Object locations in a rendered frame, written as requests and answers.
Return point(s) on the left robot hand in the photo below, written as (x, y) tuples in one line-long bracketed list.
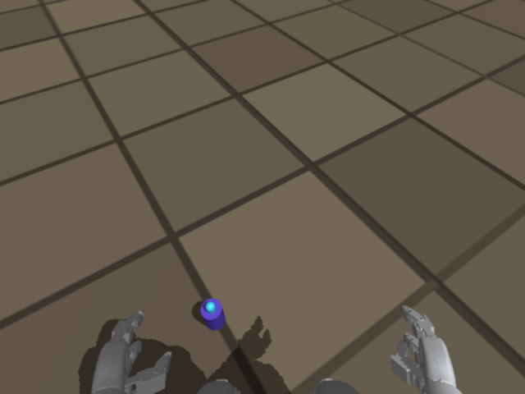
[(116, 358)]

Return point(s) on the right robot hand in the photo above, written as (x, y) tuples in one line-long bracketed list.
[(433, 362)]

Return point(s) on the bottle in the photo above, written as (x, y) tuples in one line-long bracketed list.
[(213, 314)]

